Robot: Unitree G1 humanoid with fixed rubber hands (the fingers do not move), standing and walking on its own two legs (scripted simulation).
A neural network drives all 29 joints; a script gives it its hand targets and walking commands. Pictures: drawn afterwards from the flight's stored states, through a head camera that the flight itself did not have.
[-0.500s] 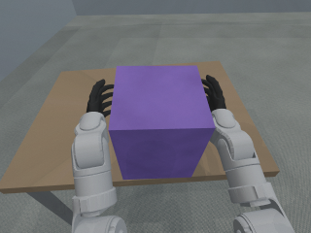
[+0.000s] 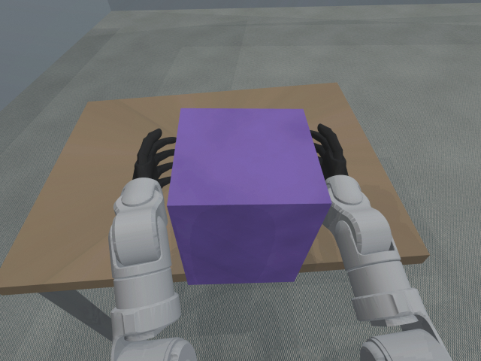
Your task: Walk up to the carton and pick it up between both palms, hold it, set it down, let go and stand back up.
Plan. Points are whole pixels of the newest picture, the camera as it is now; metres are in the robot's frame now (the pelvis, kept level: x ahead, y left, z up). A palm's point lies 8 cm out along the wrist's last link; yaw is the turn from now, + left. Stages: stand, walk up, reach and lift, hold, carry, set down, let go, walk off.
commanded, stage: hold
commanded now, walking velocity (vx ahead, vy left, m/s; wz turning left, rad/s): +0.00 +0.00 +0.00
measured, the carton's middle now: (242, 202) +0.35 +0.00 +0.10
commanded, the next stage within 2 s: none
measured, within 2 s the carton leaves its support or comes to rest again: neither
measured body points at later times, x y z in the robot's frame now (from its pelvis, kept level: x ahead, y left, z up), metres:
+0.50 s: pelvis +0.02 +0.00 +0.00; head +0.01 -0.01 +0.45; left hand +0.36 +0.15 +0.17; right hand +0.37 -0.13 +0.15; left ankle +0.01 +0.12 -0.76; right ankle +0.00 -0.12 -0.76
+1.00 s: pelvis +0.01 +0.00 +0.00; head +0.00 -0.01 +0.45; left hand +0.38 +0.14 +0.18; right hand +0.39 -0.14 +0.17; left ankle +0.01 +0.12 -0.76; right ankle +0.00 -0.12 -0.76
